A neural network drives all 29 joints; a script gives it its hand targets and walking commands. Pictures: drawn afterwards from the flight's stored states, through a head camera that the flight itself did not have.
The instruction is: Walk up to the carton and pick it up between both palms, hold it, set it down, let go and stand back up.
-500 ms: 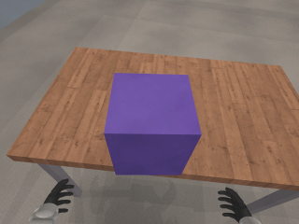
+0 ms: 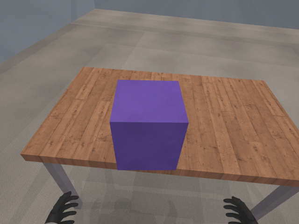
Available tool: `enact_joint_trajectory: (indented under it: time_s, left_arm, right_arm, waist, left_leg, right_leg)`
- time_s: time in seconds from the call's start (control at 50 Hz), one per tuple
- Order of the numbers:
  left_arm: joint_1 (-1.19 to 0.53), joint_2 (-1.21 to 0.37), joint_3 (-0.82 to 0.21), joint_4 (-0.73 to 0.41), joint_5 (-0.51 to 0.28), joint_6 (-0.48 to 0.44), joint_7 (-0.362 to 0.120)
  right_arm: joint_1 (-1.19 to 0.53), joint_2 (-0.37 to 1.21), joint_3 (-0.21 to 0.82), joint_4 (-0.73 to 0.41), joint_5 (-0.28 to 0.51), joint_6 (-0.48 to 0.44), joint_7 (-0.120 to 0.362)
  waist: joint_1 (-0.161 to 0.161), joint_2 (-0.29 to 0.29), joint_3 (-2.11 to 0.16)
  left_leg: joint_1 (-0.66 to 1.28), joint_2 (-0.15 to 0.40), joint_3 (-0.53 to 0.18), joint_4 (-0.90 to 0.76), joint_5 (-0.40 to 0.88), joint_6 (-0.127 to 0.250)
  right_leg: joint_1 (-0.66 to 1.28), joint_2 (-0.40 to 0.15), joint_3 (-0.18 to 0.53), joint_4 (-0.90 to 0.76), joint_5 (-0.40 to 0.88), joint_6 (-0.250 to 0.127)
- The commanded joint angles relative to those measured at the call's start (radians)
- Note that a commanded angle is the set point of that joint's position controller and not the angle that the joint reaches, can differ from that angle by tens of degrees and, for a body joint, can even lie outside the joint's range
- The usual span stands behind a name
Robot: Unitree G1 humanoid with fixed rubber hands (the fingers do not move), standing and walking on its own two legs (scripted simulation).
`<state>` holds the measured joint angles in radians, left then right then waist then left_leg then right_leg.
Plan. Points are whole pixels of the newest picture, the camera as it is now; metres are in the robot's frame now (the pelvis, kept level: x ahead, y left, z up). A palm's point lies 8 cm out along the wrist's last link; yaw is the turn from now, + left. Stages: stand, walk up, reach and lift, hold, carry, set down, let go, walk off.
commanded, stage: reach and lift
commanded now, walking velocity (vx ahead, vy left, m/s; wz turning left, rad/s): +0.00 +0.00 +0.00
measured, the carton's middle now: (147, 126) +0.45 +0.00 +0.01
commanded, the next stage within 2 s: none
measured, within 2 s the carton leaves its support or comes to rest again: neither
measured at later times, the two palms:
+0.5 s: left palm (56, 206) +0.20 +0.23 -0.01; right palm (240, 212) +0.18 -0.23 -0.01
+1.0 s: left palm (63, 195) +0.21 +0.21 +0.03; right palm (238, 202) +0.19 -0.21 +0.02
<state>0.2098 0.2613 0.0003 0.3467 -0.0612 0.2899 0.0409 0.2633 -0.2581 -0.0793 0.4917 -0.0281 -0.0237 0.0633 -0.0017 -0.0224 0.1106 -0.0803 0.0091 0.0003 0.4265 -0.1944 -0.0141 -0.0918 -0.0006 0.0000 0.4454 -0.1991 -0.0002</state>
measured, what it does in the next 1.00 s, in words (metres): steps on the spot: right foot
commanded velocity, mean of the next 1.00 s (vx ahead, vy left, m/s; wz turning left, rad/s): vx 0.00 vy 0.00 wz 0.00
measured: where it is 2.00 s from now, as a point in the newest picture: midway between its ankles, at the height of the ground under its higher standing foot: outside the picture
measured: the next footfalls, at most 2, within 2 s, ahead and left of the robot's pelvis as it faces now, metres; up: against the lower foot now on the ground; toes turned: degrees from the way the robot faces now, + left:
right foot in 0.34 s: +0.01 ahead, -0.08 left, +0.00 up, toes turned +0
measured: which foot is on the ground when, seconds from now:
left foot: down 0.00-1.00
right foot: down 0.00-0.26, up 0.28-0.32, down 0.34-1.00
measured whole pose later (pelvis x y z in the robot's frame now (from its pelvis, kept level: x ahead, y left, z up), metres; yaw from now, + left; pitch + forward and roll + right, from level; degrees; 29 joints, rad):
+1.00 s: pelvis +0.00 +0.00 +0.00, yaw +0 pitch -4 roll +1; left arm 0.29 0.21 -0.02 0.08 -0.15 -0.10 0.06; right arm 0.34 -0.23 0.03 0.11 0.16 -0.17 0.00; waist 0.00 -0.04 0.07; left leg -0.14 -0.02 0.00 0.37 -0.15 0.00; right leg -0.06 0.04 0.00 0.43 -0.30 -0.03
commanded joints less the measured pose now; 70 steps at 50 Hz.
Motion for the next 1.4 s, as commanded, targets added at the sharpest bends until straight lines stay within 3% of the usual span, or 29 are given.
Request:
enact_joint_trajectory:
  time_s: [0.0,0.06,0.12,0.16,0.18,0.22,0.24,0.28,0.32,0.34,0.38,0.4,0.44,0.48,0.58,0.66,0.74,0.82,0.94,1.0,1.08,1.16,1.24,1.3,1.38]
  left_arm:
    - [-0.250,0.134,0.050,-0.244,-0.028,-0.031,0.014]
    - [-0.275,0.145,0.080,-0.259,-0.014,-0.009,0.014]
    - [-0.277,0.110,0.073,-0.292,-0.001,0.011,0.023]
    - [-0.275,0.071,0.046,-0.325,0.003,0.018,0.036]
    - [-0.274,0.042,0.023,-0.332,0.010,0.017,0.047]
    - [-0.246,-0.035,-0.032,-0.282,0.043,-0.009,0.073]
    - [-0.209,-0.056,-0.029,-0.246,0.070,-0.032,0.071]
    - [-0.238,-0.049,-0.029,-0.226,0.052,-0.065,0.065]
    - [-0.243,-0.051,-0.023,-0.188,0.050,-0.098,0.062]
    - [-0.231,-0.057,-0.021,-0.176,0.041,-0.125,0.063]
    - [-0.195,-0.019,0.008,-0.221,-0.038,-0.183,0.051]
    - [-0.190,0.000,0.012,-0.252,-0.071,-0.212,0.049]
    - [-0.115,0.009,0.020,-0.255,-0.080,-0.260,0.040]
    - [-0.070,0.039,0.040,-0.275,-0.093,-0.314,0.028]
    - [0.044,0.046,0.068,-0.238,-0.076,-0.376,0.009]
    - [0.054,0.037,0.052,-0.297,-0.066,-0.417,-0.005]
    - [0.031,0.042,0.029,-0.403,-0.079,-0.460,0.005]
    - [0.033,0.030,0.005,-0.431,-0.093,-0.468,0.019]
    - [-0.026,0.018,0.009,-0.370,-0.094,-0.357,0.021]
    - [-0.165,0.036,0.005,-0.439,-0.120,-0.318,0.044]
    - [-0.297,0.056,-0.010,-0.562,-0.160,-0.289,0.085]
    - [-0.307,0.050,0.021,-0.515,-0.146,-0.218,0.087]
    - [-0.304,0.016,0.083,-0.422,-0.085,-0.103,0.053]
    - [-0.322,-0.012,0.108,-0.495,-0.058,-0.047,0.033]
    - [-0.361,-0.028,0.105,-0.667,-0.074,-0.032,0.019]
  right_arm:
    - [-0.089,-0.009,-0.001,-0.336,0.097,0.033,-0.036]
    - [-0.075,-0.013,0.015,-0.342,0.123,0.071,-0.048]
    - [-0.093,-0.031,0.013,-0.348,0.156,0.103,-0.039]
    - [-0.116,-0.061,-0.009,-0.371,0.176,0.113,-0.021]
    - [-0.137,-0.091,-0.033,-0.387,0.177,0.115,-0.006]
    - [-0.193,-0.185,-0.103,-0.374,0.166,0.105,0.042]
    - [-0.191,-0.217,-0.115,-0.351,0.165,0.086,0.056]
    - [-0.232,-0.202,-0.124,-0.346,0.162,0.051,0.068]
    - [-0.209,-0.186,-0.125,-0.322,0.157,0.030,0.069]
    - [-0.201,-0.165,-0.122,-0.298,0.161,0.018,0.070]
    - [-0.171,-0.057,-0.086,-0.321,0.166,-0.011,0.049]
    - [-0.161,-0.023,-0.071,-0.345,0.167,-0.026,0.036]
    - [-0.086,-0.013,-0.038,-0.341,0.187,-0.063,0.007]
    - [-0.044,0.004,-0.002,-0.391,0.202,-0.098,-0.018]
    - [0.040,0.022,0.089,-0.432,0.229,-0.155,-0.055]
    - [0.062,0.029,0.134,-0.477,0.264,-0.190,-0.066]
    - [0.050,0.030,0.135,-0.531,0.281,-0.218,-0.068]
    - [0.032,0.019,0.117,-0.548,0.289,-0.220,-0.064]
    - [-0.059,0.000,0.103,-0.535,0.279,-0.131,-0.077]
    - [-0.165,0.004,0.085,-0.598,0.272,-0.091,-0.080]
    - [-0.257,0.000,0.045,-0.674,0.264,-0.061,-0.076]
    - [-0.280,-0.013,0.035,-0.612,0.268,-0.010,-0.087]
    - [-0.314,-0.046,0.047,-0.506,0.290,0.042,-0.115]
    - [-0.339,-0.074,0.054,-0.515,0.322,0.051,-0.137]
    - [-0.393,-0.094,0.065,-0.635,0.355,0.030,-0.157]
  waist:
    - [0.004,-0.141,-0.048]
    - [-0.003,-0.137,-0.035]
    - [0.000,-0.063,-0.033]
    - [0.000,0.008,-0.040]
    - [-0.001,0.076,-0.049]
    - [-0.006,0.300,-0.077]
    - [-0.009,0.320,-0.101]
    - [-0.015,0.222,-0.116]
    - [-0.021,0.196,-0.084]
    - [-0.018,0.179,-0.063]
    - [0.005,-0.005,-0.062]
    - [0.012,-0.049,-0.072]
    - [-0.001,-0.077,-0.130]
    - [0.006,-0.127,-0.187]
    - [0.038,-0.112,-0.155]
    - [0.044,-0.059,-0.163]
    - [0.046,-0.003,-0.182]
    - [0.039,0.010,-0.165]
    - [0.036,0.002,-0.091]
    - [0.037,0.002,-0.101]
    - [0.022,0.011,-0.160]
    - [0.013,0.013,-0.189]
    - [0.015,0.010,-0.214]
    - [0.008,0.027,-0.291]
    - [-0.004,0.037,-0.413]
  left_leg:
    - [0.356,-0.109,0.066,0.039,-0.092,0.013]
    - [0.470,-0.124,0.047,0.091,-0.060,0.018]
    - [0.429,-0.098,0.012,0.048,-0.136,0.018]
    - [0.324,-0.053,-0.027,-0.025,-0.250,0.020]
    - [0.166,0.001,-0.052,-0.116,-0.372,0.033]
    - [-0.394,0.165,-0.110,-0.399,-0.668,0.080]
    - [-0.502,0.187,-0.112,-0.418,-0.651,0.089]
    - [-0.484,0.156,-0.086,-0.370,-0.559,0.076]
    - [-0.541,0.136,-0.065,-0.371,-0.586,0.082]
    - [-0.536,0.120,-0.048,-0.352,-0.527,0.074]
    - [-0.219,0.023,0.043,-0.200,-0.184,0.021]
    - [-0.075,-0.002,0.044,-0.176,-0.108,0.012]
    - [0.087,-0.011,0.054,-0.139,0.044,0.021]
    - [0.133,-0.017,0.048,-0.127,0.075,0.038]
    - [0.112,-0.030,0.031,-0.133,0.144,0.044]
    - [0.133,-0.036,0.021,-0.120,0.202,0.036]
    - [0.176,-0.024,0.016,-0.097,0.235,0.022]
    - [0.188,-0.009,0.012,-0.099,0.190,0.017]
    - [0.160,0.002,0.010,-0.145,0.065,0.027]
    - [0.121,0.007,0.008,-0.151,-0.009,0.028]
    - [0.103,0.015,0.003,-0.138,-0.031,0.023]
    - [0.121,0.013,0.006,-0.140,0.017,0.028]
    - [0.171,0.008,0.007,-0.135,0.172,0.024]
    - [0.239,0.008,0.002,-0.099,0.365,-0.002]
    - [0.316,0.009,-0.010,-0.041,0.588,-0.027]
  right_leg:
    - [-0.588,-0.149,0.083,-0.311,-0.467,-0.100]
    - [-0.719,-0.177,0.096,-0.338,-0.507,-0.125]
    - [-0.674,-0.152,0.065,-0.301,-0.457,-0.131]
    - [-0.564,-0.108,0.023,-0.239,-0.364,-0.116]
    - [-0.396,-0.049,-0.020,-0.163,-0.251,-0.085]
    - [0.200,0.126,-0.100,0.074,0.049,0.022]
    - [0.332,0.143,-0.097,0.115,0.127,0.033]
    - [0.317,0.127,-0.066,0.079,0.110,0.028]
    - [0.365,0.132,-0.063,0.076,0.079,0.025]
    - [0.347,0.119,-0.056,0.062,0.066,0.014]
    - [0.051,0.021,0.022,-0.112,-0.093,-0.026]
    - [-0.075,-0.001,0.040,-0.161,-0.121,-0.009]
    - [-0.137,-0.005,0.039,-0.170,0.062,0.020]
    - [-0.133,-0.020,0.056,-0.176,0.107,0.044]
    - [-0.076,-0.037,0.084,-0.175,0.250,0.044]
    - [-0.092,-0.030,0.080,-0.168,0.301,0.036]
    - [-0.154,-0.016,0.064,-0.170,0.236,0.012]
    - [-0.197,-0.010,0.052,-0.184,0.130,-0.011]
    - [-0.218,-0.014,0.059,-0.230,-0.043,-0.025]
    - [-0.240,-0.018,0.066,-0.224,-0.134,-0.028]
    - [-0.256,-0.024,0.074,-0.196,-0.130,-0.027]
    - [-0.220,-0.032,0.076,-0.185,-0.011,-0.012]
    - [-0.145,-0.026,0.065,-0.180,0.205,0.006]
    - [-0.100,-0.019,0.048,-0.154,0.416,0.024]
    - [-0.085,-0.015,0.038,-0.125,0.629,0.042]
